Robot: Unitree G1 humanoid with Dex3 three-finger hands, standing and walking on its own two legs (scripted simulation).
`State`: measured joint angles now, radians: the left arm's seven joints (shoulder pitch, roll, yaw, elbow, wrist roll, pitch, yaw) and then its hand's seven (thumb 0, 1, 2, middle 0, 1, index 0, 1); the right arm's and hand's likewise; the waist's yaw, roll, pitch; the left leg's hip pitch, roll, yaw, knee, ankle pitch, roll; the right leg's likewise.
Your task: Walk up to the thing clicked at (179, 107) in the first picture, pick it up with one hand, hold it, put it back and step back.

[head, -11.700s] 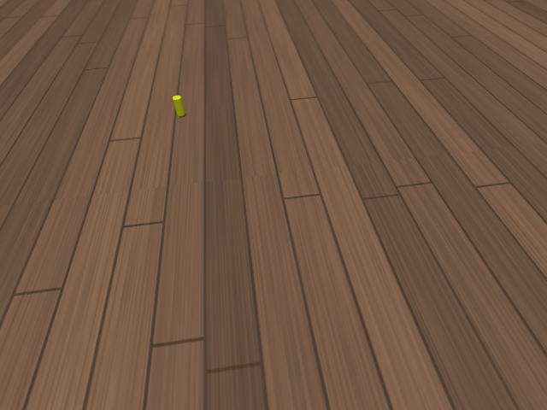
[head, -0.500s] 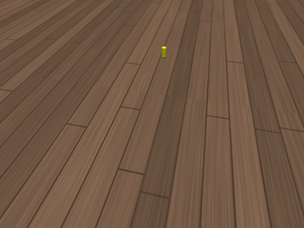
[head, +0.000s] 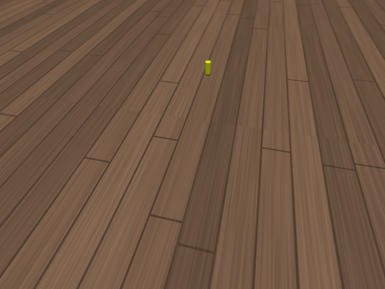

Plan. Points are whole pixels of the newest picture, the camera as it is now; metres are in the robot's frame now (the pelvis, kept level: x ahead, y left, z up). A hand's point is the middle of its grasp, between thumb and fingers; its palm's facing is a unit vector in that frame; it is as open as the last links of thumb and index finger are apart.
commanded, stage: stand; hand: left
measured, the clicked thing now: (207, 67) +2.16 -0.12 -0.72
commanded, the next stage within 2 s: walk up in 0.72 s
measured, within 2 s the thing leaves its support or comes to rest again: neither
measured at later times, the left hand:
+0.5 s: hand out of the picture +0.07 +0.25 -0.16, palm faces -0.03 -0.94 -0.35, open 7.4 cm
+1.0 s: hand (90, 278) +0.19 +0.27 -0.13, palm faces -0.25 -0.85 -0.47, open 7.4 cm
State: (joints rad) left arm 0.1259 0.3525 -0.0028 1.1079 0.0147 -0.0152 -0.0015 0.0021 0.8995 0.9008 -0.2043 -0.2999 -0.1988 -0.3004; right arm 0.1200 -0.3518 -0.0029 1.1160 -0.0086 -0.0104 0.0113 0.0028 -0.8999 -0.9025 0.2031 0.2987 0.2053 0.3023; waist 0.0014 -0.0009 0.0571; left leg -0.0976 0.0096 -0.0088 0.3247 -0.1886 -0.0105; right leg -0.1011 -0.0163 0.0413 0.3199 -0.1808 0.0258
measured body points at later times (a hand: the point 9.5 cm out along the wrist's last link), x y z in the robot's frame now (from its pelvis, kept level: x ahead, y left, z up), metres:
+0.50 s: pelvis +0.00 +0.00 +0.00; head +0.01 +0.00 +0.45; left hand +0.07 +0.30 -0.13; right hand +0.07 -0.30 -0.13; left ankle -0.01 +0.13 -0.75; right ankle +0.00 -0.14 -0.75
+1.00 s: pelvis +0.06 -0.02 -0.02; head +0.05 -0.06 +0.43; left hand +0.21 +0.31 -0.09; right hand +0.09 -0.38 -0.14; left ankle -0.01 +0.13 -0.75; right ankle +0.08 -0.17 -0.73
